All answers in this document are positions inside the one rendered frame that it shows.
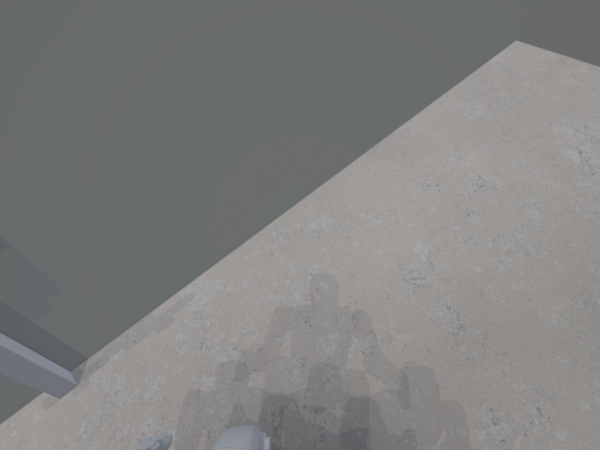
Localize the left robot thigh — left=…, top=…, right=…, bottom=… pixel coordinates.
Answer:
left=210, top=426, right=271, bottom=450

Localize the panel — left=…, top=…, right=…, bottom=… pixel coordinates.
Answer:
left=0, top=333, right=78, bottom=398

